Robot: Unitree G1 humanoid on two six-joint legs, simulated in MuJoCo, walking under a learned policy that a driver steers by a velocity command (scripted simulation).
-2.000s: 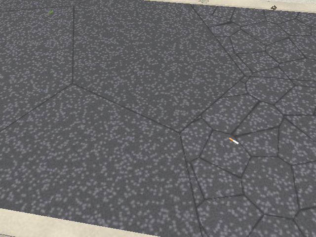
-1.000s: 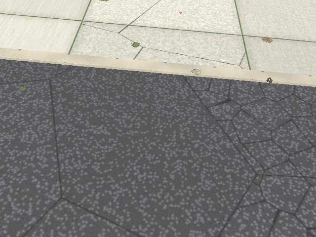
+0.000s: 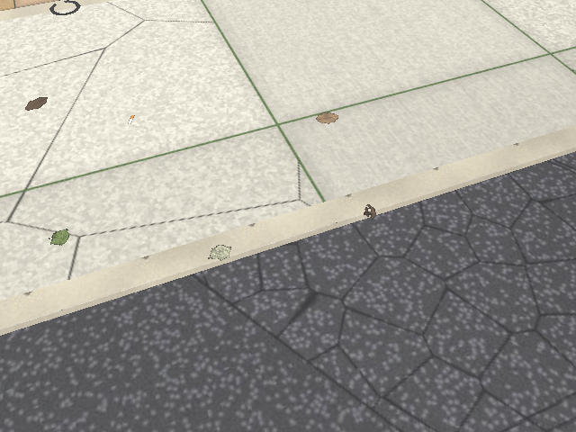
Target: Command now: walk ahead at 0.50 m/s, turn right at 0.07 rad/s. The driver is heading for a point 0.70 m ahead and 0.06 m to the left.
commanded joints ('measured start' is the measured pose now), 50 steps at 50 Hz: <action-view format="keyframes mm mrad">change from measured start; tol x32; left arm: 1 -57 80 23 -84 -1 -20 10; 6 388 294 94 24 17 -41 50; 32 427 82 46 171 -40 -54 48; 50 -15 25 17 115 -13 -20 37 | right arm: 1 -8 -174 -39 -41 -1 -5 -3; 25 -445 -62 8 -175 -16 40 15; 31 78 -241 -57 -38 -61 7 -28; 50 9 -91 -6 101 0 -8 -24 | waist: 1 30 129 46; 6 178 -271 -232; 26 108 -23 105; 32 -30 337 -322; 50 41 133 45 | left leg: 1 -71 276 -157 -57 240 143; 4 -128 192 -68 300 423 92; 7 -682 49 -98 941 -254 45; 29 -255 15 30 238 100 95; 32 345 467 -794 20 -28 290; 37 -119 273 -309 -92 107 173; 50 -10 200 -52 -6 766 134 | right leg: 1 114 32 -47 -71 -35 -20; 4 473 55 -22 -199 -76 -75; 6 799 -363 682 -408 -267 -240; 29 625 -120 12 -197 703 -112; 33 -66 98 92 671 -329 -59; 50 89 44 -57 -24 144 2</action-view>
